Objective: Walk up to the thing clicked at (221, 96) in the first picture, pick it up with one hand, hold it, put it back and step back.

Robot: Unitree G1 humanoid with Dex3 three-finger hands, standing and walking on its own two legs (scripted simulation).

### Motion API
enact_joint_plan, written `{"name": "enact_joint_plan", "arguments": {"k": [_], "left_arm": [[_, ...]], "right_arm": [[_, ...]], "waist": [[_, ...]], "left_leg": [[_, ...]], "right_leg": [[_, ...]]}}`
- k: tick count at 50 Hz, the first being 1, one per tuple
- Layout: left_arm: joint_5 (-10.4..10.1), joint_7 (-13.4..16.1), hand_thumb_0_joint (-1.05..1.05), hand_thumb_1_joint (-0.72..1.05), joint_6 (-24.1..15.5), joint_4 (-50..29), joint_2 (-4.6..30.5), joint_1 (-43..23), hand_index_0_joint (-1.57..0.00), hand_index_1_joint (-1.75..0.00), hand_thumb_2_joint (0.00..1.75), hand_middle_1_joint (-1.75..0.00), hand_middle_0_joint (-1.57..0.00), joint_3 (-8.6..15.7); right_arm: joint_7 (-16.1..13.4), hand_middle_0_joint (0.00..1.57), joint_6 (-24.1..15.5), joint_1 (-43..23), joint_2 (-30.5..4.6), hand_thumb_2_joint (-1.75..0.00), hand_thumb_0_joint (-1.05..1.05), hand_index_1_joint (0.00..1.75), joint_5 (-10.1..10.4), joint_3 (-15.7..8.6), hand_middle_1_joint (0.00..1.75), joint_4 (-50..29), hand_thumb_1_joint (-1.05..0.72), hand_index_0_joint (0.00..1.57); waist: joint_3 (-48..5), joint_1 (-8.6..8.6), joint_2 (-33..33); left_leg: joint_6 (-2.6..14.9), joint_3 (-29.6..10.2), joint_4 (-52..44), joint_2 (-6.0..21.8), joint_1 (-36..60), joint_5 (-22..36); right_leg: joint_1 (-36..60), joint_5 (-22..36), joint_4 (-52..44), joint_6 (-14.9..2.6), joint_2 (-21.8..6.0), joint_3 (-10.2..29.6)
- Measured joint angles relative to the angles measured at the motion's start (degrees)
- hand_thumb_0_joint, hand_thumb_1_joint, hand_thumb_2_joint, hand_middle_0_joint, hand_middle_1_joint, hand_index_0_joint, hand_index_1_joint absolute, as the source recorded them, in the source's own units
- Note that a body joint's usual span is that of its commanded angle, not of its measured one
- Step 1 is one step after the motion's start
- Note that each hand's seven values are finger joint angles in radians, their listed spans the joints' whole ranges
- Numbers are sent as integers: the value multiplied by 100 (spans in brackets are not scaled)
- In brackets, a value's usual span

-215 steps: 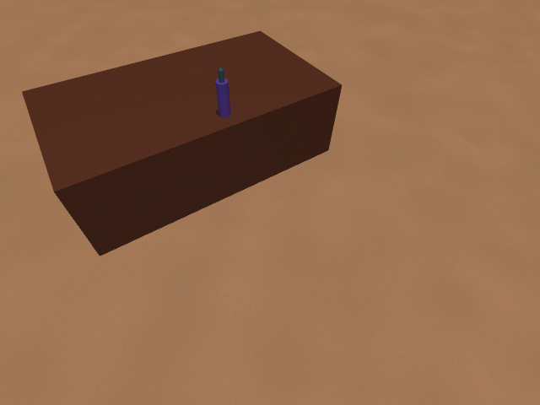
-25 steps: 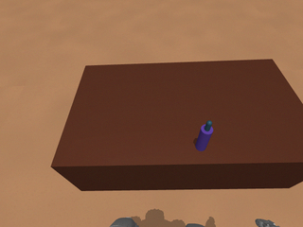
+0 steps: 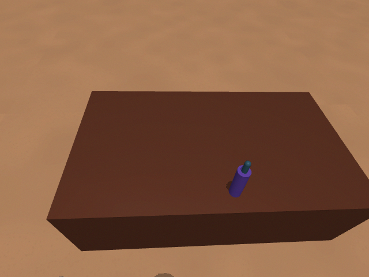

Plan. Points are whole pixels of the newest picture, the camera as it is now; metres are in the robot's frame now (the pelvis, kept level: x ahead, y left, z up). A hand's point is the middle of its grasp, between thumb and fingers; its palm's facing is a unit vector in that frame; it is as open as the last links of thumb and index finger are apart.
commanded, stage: walk up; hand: right
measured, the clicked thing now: (241, 178) +0.48 -0.23 -0.24
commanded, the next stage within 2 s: stand in 0.96 s
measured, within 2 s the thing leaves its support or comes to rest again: neither
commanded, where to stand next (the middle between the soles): +0.08 -0.01 m, yaw +0 degrees
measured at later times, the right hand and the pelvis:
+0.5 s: hand out of the picture +0.10 -0.26 -0.14, palm faces -0.02 +0.94 -0.35, open 7.4 cm; pelvis +0.01 -0.01 +0.01, yaw +0 degrees
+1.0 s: hand out of the picture +0.09 -0.27 -0.14, palm faces +0.01 +0.94 -0.34, open 7.4 cm; pelvis +0.01 -0.01 +0.02, yaw -1 degrees
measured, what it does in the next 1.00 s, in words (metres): stands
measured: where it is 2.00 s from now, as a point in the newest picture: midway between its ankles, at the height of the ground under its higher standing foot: outside the picture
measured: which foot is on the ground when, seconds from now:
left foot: down 0.00-1.00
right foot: down 0.00-1.00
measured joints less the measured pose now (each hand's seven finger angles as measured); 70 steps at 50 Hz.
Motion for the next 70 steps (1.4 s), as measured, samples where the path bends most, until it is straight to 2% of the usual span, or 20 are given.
{"name": "enact_joint_plan", "arguments": {"k": [5,17,48,58,70], "left_arm": [[-58,11,1,90,-17,133,62,-149,-21,-30,89,-30,-20,-1],[-5,-3,1,90,21,455,-33,-221,-20,-30,89,-30,-20,-20],[13,7,1,90,74,557,-146,-290,-20,-30,89,-30,-20,62],[-32,45,1,90,23,594,-132,-342,-20,-30,89,-30,-20,-13],[-4,45,1,90,9,648,-121,-254,-20,-30,89,-30,-20,-58]], "right_arm": [[-23,20,-20,-187,67,-90,0,30,5,34,30,61,-91,20],[-24,20,46,-460,-19,-90,0,30,13,-2,30,214,-91,20],[-42,20,67,-310,64,-90,0,30,-31,-22,30,408,-91,20],[-20,20,126,-455,95,-90,0,30,19,33,30,443,-91,20],[30,20,163,-438,104,-90,0,30,-8,36,30,491,-91,20]], "waist": [[39,5,-68],[45,25,122],[-17,-35,86],[126,-35,109],[53,-19,126]], "left_leg": [[-26,9,-260,0,137,120],[-62,-10,-717,21,370,318],[-88,65,-1259,44,728,540],[-123,69,-1520,64,781,748],[-155,42,-1570,105,736,853]], "right_leg": [[108,91,-201,-12,-1,1],[319,241,-590,-33,16,-33],[589,418,-1003,-42,38,23],[631,618,-1244,-53,59,22],[605,733,-1324,-87,99,-4]]}}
